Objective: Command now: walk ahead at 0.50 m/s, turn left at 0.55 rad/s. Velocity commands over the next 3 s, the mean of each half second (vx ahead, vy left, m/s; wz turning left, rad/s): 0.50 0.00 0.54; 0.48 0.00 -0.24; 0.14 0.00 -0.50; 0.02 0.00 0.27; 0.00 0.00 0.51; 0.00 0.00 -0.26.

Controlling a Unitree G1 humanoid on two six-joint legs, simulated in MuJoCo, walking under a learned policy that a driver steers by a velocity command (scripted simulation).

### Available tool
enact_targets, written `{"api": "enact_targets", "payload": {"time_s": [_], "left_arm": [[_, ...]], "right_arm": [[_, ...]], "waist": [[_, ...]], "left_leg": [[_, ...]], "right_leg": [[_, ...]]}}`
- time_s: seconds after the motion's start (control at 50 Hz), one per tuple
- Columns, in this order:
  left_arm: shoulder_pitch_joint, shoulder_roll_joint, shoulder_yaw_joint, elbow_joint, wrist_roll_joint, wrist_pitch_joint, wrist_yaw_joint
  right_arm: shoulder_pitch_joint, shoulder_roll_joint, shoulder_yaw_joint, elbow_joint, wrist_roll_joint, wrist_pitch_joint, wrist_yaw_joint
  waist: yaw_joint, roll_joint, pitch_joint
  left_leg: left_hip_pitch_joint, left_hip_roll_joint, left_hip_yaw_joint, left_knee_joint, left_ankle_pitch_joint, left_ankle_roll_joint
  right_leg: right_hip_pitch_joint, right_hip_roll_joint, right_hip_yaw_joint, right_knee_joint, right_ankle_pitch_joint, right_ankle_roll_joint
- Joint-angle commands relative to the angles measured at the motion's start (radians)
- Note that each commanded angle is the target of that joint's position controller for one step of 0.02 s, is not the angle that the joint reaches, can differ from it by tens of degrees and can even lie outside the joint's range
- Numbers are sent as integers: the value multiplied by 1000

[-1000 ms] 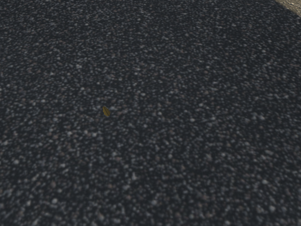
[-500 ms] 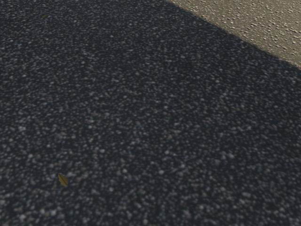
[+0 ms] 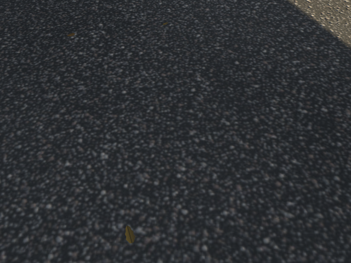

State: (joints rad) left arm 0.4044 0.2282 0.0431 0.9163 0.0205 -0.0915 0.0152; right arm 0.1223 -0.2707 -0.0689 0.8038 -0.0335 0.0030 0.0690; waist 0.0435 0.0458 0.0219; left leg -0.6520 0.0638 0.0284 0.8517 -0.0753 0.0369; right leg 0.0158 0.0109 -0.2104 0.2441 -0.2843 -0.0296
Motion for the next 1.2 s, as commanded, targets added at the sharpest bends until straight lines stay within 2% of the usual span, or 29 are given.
{"api": "enact_targets", "payload": {"time_s": [0.02,0.06,0.1,0.12,0.14,0.16,0.18,0.2,0.22,0.26,0.3,0.36,0.46,0.6,0.66,0.7,0.72,0.74,0.76,0.78,0.8,0.84,0.9,0.94,1.0,1.06,1.12,1.16,1.2], "left_arm": [[-20,134,26,-43,0,-15,3],[3,150,30,-27,1,-6,7],[9,181,37,-17,3,8,14],[13,196,41,-12,4,19,15],[8,206,42,-17,0,30,15],[7,193,37,-38,4,32,11],[50,63,11,-110,-2,27,-12],[-78,158,29,-145,4,15,-15],[-150,149,26,-169,-8,4,-18],[-127,136,21,-147,2,0,-14],[-78,126,20,-137,29,38,-17],[-125,99,16,-161,30,66,-26],[-305,94,11,-213,23,67,-33],[-468,95,-1,-263,6,51,-53],[-385,112,7,-243,1,46,-53],[-168,141,26,-171,2,40,-37],[-12,174,40,-129,16,33,-27],[104,301,75,-120,35,33,-18],[51,266,70,-107,-4,46,-32],[-48,232,63,-123,-24,51,-39],[-105,183,53,-136,-20,52,-41],[-125,147,40,-120,-15,48,-34],[-89,170,46,-103,-22,29,-32],[-67,188,51,-97,-22,28,-29],[-21,191,53,-86,-25,39,-25],[29,191,56,-81,-25,60,-12],[44,191,59,-88,-11,81,2],[-1,201,65,-110,-3,87,9],[-80,210,68,-138,-17,77,4]], "right_arm": [[-118,-4,18,-101,-2,-12,14],[-135,-16,17,-114,-6,-12,13],[-88,-36,9,-106,-9,-12,2],[-10,-54,0,-87,-9,-15,-4],[124,-77,-15,-46,-14,-24,-13],[284,-149,-44,2,-24,-28,-31],[249,-269,-70,-16,-13,-23,-46],[301,-268,-71,-34,16,-10,-52],[246,-237,-63,-14,20,-7,-62],[151,-149,-40,-18,28,-20,-68],[118,-114,-26,-26,34,-38,-67],[162,-145,-33,-14,34,-58,-61],[267,-130,-27,13,34,-62,-61],[368,-126,-10,64,11,-78,-78],[322,-144,-8,70,2,-81,-91],[302,-161,-9,77,-3,-78,-92],[290,-154,-3,67,2,-81,-93],[357,-80,16,25,34,-88,-84],[343,-113,7,23,10,-93,-79],[263,-127,7,2,-9,-95,-75],[202,-126,12,-14,-5,-103,-67],[180,-107,17,-32,-12,-88,-61],[187,-77,28,-38,-20,-53,-56],[123,-71,31,-63,-13,-47,-59],[29,-55,39,-97,-4,-44,-64],[-44,-59,44,-122,9,-42,-66],[-92,-74,47,-140,15,-47,-73],[-38,-100,42,-126,18,-58,-82],[100,-128,34,-90,10,-80,-98]], "waist": [[-11,-132,75],[-13,-127,70],[-41,-147,23],[-74,-149,-25],[-133,-129,-103],[-200,-43,-200],[-112,209,-272],[-182,63,-323],[-151,15,-167],[-62,-57,-27],[-12,-46,-38],[-12,-37,-26],[-81,5,20],[-142,14,55],[-80,28,39],[17,13,-75],[87,-11,-156],[75,-215,-286],[37,-240,-297],[4,-138,-136],[-5,-70,-55],[-56,-54,22],[-73,-85,-5],[-67,-78,23],[-38,-94,-5],[3,-125,-49],[23,-134,-47],[-9,-142,-49],[-91,-123,-79]], "left_leg": [[33,-7,57,-143,33,29],[72,-33,91,-195,-21,64],[167,-95,131,-217,-123,107],[257,-133,139,-234,-169,133],[433,-164,126,-298,-154,164],[684,-76,-30,-358,-222,211],[982,242,-558,-415,-223,352],[983,284,-777,-548,-204,385],[880,258,-606,-565,-137,354],[626,159,-423,-590,91,279],[517,101,-335,-609,210,264],[465,57,-301,-639,194,258],[549,40,-297,-671,144,206],[753,103,-222,-654,343,159],[765,121,-153,-571,625,125],[758,92,-90,-302,855,96],[614,67,-59,-80,701,78],[282,-69,18,329,228,19],[74,-177,-50,486,-405,15],[-2,-94,-116,505,-330,22],[1,-51,-109,452,-259,19],[68,-3,-101,327,-231,-1],[106,6,-66,234,-210,-46],[81,1,-42,150,-161,-78],[99,-31,-17,13,-60,-96],[103,-66,-24,-78,6,-86],[105,-94,-47,-171,-23,-74],[195,-106,-80,-277,-57,-50],[430,-87,-99,-473,90,-9]], "right_leg": [[-42,-266,55,-75,498,-91],[15,-279,21,-18,643,-81],[68,-282,-18,126,939,-69],[75,-283,-29,261,1035,-70],[16,-275,-43,463,980,-58],[-176,-246,-49,754,696,-26],[-630,-58,-11,1121,-252,37],[-739,-8,211,1216,-248,37],[-804,-71,243,1176,-127,24],[-684,-128,239,999,-41,27],[-572,-135,242,926,-47,50],[-585,-126,218,821,14,77],[-691,-119,211,579,226,85],[-698,-78,163,380,260,-3],[-531,-14,142,314,148,-62],[-279,67,111,252,114,-107],[-48,-6,204,229,125,-151],[250,-290,662,210,79,-295],[276,-373,993,52,110,-357],[141,-337,863,41,18,-335],[13,-301,749,13,48,-311],[-153,-208,610,-28,190,-255],[-209,-151,524,-50,320,-253],[-232,-134,484,-41,528,-247],[-208,-84,420,46,832,-179],[-130,-69,446,111,870,-124],[-62,-81,510,180,847,-117],[-63,-82,562,245,819,-98],[-136,-23,572,395,750,-52]]}}
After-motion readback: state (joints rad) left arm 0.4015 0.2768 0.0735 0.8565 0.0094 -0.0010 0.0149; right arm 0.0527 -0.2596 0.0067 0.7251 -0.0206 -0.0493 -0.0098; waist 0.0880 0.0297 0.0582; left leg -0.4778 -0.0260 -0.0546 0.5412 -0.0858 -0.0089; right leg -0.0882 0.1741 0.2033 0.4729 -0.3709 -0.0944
